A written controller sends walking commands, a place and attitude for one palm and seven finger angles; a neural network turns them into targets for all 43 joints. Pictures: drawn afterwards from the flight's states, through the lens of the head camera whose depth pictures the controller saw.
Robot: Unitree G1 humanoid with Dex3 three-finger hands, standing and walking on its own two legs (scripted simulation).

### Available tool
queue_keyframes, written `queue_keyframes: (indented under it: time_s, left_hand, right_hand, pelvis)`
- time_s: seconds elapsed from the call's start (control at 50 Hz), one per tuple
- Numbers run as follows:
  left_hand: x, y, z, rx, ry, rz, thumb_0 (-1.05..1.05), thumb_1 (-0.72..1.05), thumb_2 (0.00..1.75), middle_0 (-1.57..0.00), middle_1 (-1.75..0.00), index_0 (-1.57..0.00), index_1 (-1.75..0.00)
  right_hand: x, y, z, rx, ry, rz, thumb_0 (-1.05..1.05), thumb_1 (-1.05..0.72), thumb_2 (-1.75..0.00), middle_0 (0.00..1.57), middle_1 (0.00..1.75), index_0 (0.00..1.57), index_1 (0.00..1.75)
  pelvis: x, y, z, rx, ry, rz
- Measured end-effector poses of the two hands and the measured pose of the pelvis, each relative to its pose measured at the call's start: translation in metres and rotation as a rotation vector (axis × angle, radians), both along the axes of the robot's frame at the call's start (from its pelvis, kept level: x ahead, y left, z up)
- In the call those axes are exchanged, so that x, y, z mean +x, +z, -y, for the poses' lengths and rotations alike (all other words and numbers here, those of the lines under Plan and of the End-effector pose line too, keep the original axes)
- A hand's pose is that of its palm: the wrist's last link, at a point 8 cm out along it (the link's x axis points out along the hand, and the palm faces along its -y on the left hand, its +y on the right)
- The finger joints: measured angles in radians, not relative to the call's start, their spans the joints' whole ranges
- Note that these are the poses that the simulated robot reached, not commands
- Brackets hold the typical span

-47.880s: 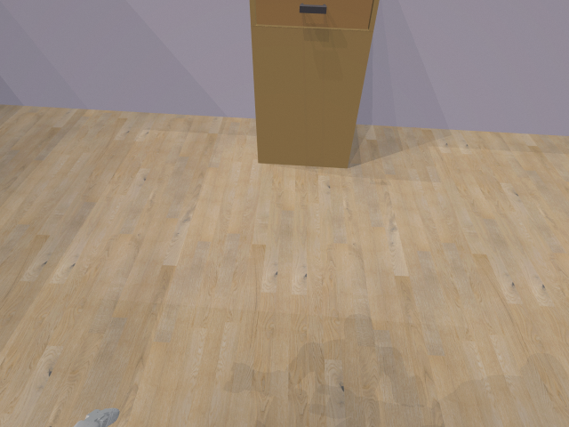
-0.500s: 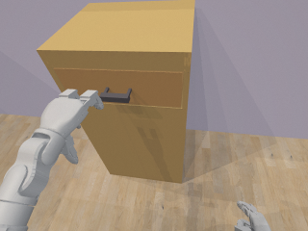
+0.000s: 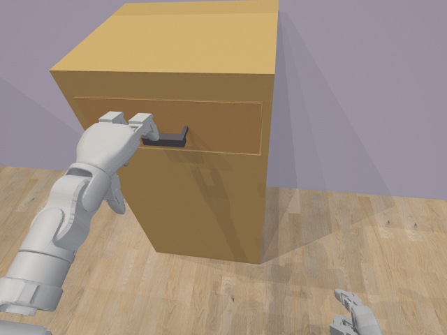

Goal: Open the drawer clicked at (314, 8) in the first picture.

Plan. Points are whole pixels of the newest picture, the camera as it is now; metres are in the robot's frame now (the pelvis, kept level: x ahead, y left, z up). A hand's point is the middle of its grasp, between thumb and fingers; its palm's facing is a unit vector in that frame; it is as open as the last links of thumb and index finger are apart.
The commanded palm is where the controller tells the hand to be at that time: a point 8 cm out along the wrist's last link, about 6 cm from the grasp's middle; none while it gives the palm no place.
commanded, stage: move the hooked fingers above the handle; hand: left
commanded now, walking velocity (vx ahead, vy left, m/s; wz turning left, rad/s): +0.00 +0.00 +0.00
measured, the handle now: (166, 134) +0.54 +0.22 +0.04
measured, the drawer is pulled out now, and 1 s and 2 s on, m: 0.00 0.00 0.00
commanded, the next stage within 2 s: none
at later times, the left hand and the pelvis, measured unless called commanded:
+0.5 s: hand (131, 144) +0.42 +0.24 +0.12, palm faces +0.06 -0.03 -1.00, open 13.8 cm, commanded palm +0.39 +0.23 +0.18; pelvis +0.02 +0.00 +0.00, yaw -1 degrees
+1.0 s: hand (140, 135) +0.47 +0.24 +0.10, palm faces -0.04 +0.02 -1.00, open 13.8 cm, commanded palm +0.45 +0.22 +0.16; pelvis +0.04 +0.00 -0.01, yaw -1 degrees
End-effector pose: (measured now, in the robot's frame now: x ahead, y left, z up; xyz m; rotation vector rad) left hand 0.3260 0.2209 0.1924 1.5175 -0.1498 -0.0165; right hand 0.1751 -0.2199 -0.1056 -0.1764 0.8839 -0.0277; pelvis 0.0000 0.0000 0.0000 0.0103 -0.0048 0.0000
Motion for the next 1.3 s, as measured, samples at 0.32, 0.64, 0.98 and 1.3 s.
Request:
queue_keyframes:
  time_s: [0.32,0.64,0.98,1.3]
  left_hand:
    - [0.044,-0.028,0.010,0.011,-0.026,-0.115,0.00,-0.49,0.30,-0.32,-1.20,-0.32,-1.20]
    - [0.079,-0.038,-0.005,0.044,0.089,-0.154,0.00,-0.49,0.30,-0.32,-1.20,-0.32,-1.20]
    - [0.122,-0.033,-0.016,0.066,0.177,-0.096,0.00,-0.49,0.30,-0.32,-1.20,-0.32,-1.20]
    - [0.147,-0.039,0.032,0.010,-0.051,-0.030,0.00,-0.49,0.30,-0.34,-1.22,-0.33,-1.20]
  right_hand:
    - [-0.025,-0.013,0.021,-0.042,-0.092,-0.115,0.01,-0.90,-0.90,0.20,0.30,0.20,0.30]
    - [-0.012,-0.018,0.020,-0.032,-0.092,-0.151,0.01,-0.90,-0.90,0.20,0.30,0.20,0.30]
    - [-0.038,-0.029,0.030,-0.029,-0.152,-0.236,0.01,-0.90,-0.90,0.20,0.30,0.20,0.30]
    - [-0.076,-0.029,0.046,-0.092,-0.231,-0.285,0.01,-0.90,-0.90,0.20,0.30,0.20,0.30]
  pelvis:
    - [0.016,-0.001,-0.005,0.000,-0.011,-0.050]
    - [0.029,-0.004,-0.004,-0.003,-0.001,-0.098]
    - [0.037,-0.007,0.000,0.000,-0.020,-0.148]
    - [0.031,-0.012,-0.001,-0.001,-0.024,-0.183]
